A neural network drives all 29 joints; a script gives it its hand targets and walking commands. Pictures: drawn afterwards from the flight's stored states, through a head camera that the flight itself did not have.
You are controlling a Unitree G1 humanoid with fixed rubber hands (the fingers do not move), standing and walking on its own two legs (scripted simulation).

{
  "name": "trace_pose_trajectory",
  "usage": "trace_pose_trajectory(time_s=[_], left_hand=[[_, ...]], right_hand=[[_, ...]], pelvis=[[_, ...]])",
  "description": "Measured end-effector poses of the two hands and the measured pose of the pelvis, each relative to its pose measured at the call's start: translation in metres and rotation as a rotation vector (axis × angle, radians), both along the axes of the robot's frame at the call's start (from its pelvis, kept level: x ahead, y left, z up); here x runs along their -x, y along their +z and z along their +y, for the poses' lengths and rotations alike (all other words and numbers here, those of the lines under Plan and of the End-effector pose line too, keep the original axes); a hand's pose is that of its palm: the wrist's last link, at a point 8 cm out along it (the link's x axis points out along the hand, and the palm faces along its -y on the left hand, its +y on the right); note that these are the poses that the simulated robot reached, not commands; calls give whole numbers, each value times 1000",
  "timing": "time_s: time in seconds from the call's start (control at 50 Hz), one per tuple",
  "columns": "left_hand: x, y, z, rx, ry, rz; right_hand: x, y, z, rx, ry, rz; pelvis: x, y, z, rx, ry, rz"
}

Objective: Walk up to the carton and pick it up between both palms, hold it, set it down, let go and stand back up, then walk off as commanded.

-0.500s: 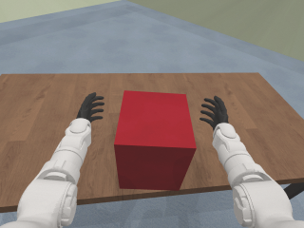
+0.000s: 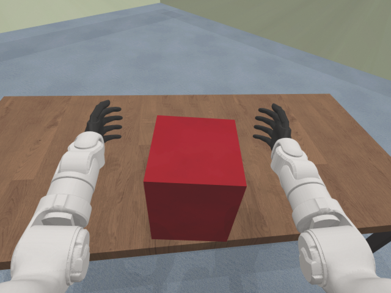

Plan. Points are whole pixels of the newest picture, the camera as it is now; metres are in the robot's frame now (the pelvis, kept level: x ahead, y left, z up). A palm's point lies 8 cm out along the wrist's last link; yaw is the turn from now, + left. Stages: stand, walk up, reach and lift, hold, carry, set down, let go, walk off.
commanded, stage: set down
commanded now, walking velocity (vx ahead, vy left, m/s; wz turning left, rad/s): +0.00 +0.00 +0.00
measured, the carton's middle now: (192, 180) +0.41 +0.00 -0.02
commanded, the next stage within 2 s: none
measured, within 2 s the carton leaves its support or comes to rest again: neither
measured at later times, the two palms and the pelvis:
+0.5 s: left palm (85, 187) +0.32 +0.23 +0.06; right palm (293, 192) +0.31 -0.21 +0.07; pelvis -0.01 +0.00 +0.00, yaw +0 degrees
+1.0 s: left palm (91, 234) +0.25 +0.22 -0.01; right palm (299, 238) +0.24 -0.22 +0.01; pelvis +0.01 +0.00 +0.00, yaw +0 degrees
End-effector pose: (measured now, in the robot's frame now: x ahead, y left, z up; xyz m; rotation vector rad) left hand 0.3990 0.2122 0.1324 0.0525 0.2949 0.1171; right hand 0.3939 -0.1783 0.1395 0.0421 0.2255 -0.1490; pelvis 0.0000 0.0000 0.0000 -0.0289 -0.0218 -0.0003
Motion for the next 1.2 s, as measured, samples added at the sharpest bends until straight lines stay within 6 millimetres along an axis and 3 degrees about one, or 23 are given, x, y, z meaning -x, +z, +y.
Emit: trace_pose_trajectory(time_s=[0.28, 0.46, 0.7, 0.92, 1.2], left_hand=[[53, -48, 14, -14, 1, -3], [73, -67, 15, -34, -23, -27], [111, -116, 14, -50, -58, 13], [135, -140, 3, -25, -81, 12], [168, -165, 5, -21, -77, 47]], right_hand=[[55, -48, -25, -9, -44, 31], [78, -66, -28, 3, -35, 33], [120, -106, -38, 3, -55, 64], [148, -128, -41, 0, -58, 81], [173, -146, -38, -8, -70, 75]], pelvis=[[5, 1, -3, -7, 3, -50], [5, 1, -2, -8, 4, -60], [1, 1, 1, -9, 6, -56], [-6, 1, 1, -10, 6, -45], [-13, 1, 1, -10, 6, -35]])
